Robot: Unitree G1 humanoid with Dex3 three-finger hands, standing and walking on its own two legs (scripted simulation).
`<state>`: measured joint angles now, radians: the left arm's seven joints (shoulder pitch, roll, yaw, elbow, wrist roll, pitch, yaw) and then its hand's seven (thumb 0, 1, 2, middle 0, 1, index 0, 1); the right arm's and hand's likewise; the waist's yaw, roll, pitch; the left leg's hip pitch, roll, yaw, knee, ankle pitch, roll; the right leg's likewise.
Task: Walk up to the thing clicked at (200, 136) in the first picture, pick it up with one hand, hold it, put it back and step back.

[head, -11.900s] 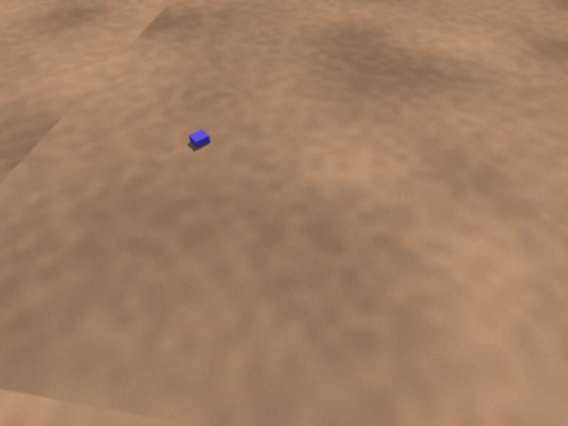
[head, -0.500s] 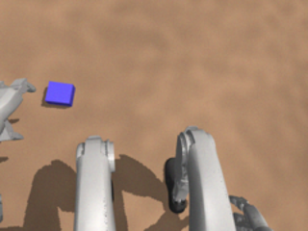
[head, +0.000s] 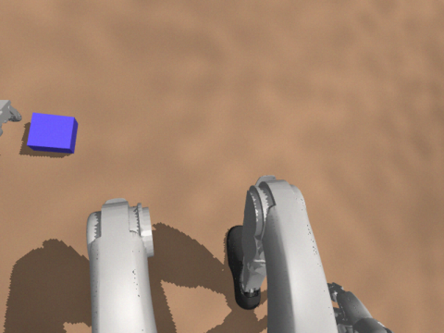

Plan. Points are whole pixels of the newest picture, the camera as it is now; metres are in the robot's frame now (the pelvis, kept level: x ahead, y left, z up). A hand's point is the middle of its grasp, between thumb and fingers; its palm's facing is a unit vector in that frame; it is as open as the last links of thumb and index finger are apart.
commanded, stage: rise first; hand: left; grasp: from above
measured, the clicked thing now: (54, 133) +0.51 +0.29 -0.31
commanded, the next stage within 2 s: approach in 0.56 s
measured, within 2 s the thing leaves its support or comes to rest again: neither
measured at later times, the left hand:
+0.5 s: hand out of the picture +0.44 +0.35 -0.18, palm faces -0.49 -0.03 -0.87, open 13.4 cm
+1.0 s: hand (32, 122) +0.49 +0.30 -0.19, palm faces -0.43 -0.02 -0.90, open 13.5 cm
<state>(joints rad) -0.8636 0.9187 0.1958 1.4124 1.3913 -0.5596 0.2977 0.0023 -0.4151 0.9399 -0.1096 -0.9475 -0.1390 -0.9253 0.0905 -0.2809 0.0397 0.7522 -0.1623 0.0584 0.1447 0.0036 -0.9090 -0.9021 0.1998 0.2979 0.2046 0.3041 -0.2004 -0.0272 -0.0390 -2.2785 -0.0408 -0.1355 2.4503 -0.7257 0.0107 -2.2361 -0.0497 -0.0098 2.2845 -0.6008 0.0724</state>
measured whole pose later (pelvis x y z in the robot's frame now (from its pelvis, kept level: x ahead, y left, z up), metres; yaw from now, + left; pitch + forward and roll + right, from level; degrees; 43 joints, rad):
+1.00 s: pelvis +0.01 +0.00 -0.02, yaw -2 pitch +33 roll -12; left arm -1.11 0.96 0.07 1.59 1.52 -0.49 0.48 0.00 -0.39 0.90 -0.07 -1.05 -0.15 -0.98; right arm 0.11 -0.27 0.11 0.73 -0.20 0.01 0.15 0.00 -0.91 -0.89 0.20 0.30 0.20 0.30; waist -0.32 -0.07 0.00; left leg -2.35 -0.04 -0.16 2.52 -0.75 0.02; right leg -2.29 -0.03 -0.03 2.33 -0.61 0.07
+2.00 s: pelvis +0.00 +0.01 -0.01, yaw -3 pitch +33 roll -14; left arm -1.05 0.99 0.10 1.49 1.42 -0.43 0.29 0.00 -0.34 0.85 -0.09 -1.04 -0.18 -0.96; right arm 0.18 -0.28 0.15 0.65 -0.17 0.05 0.15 0.00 -0.90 -0.89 0.20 0.30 0.20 0.30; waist -0.32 -0.03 0.04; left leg -2.35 -0.05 -0.15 2.48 -0.71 0.04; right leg -2.27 -0.04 -0.03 2.28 -0.59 0.06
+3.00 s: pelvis +0.01 +0.00 -0.03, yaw -5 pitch +30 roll -14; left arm -1.07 1.06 0.09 1.67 1.51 -0.45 0.55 0.00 -0.44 0.96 -0.08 -0.97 -0.10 -0.96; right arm 0.13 -0.32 0.23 0.63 -0.24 -0.06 0.16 0.00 -0.90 -0.90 0.20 0.30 0.20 0.30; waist -0.38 -0.12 0.10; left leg -2.34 -0.04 -0.21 2.57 -0.76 0.01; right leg -2.28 0.00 -0.06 2.34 -0.60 0.08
